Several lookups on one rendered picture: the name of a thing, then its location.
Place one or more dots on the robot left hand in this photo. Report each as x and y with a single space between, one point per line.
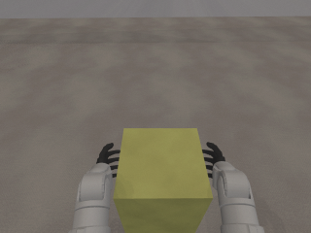
104 154

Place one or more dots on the robot right forearm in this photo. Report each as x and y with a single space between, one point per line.
236 200

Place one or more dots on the robot left forearm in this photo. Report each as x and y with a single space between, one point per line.
93 200

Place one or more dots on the robot right hand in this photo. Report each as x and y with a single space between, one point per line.
216 154

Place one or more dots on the carton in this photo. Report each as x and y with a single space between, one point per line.
162 184

